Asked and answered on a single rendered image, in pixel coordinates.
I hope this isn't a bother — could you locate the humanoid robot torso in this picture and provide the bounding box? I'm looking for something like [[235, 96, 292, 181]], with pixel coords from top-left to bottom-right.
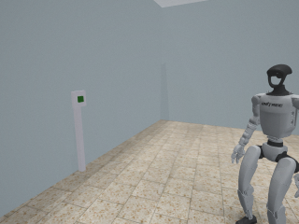
[[259, 91, 299, 162]]

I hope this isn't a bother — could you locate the robot right forearm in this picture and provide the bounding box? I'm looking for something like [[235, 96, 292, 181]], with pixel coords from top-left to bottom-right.
[[238, 122, 257, 146]]

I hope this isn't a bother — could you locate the left robot shin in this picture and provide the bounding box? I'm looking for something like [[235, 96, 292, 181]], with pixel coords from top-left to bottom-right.
[[267, 205, 287, 224]]

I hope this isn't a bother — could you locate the robot right upper arm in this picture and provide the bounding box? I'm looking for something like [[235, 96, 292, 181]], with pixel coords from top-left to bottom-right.
[[249, 93, 265, 126]]

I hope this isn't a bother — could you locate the robot right hand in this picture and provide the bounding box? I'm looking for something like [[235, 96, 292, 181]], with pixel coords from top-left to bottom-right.
[[231, 144, 246, 164]]

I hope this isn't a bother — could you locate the panel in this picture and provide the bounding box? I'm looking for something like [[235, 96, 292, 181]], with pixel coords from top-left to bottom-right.
[[71, 91, 87, 172]]

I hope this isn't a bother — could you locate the button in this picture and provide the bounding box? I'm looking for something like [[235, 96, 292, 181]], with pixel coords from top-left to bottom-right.
[[78, 96, 84, 103]]

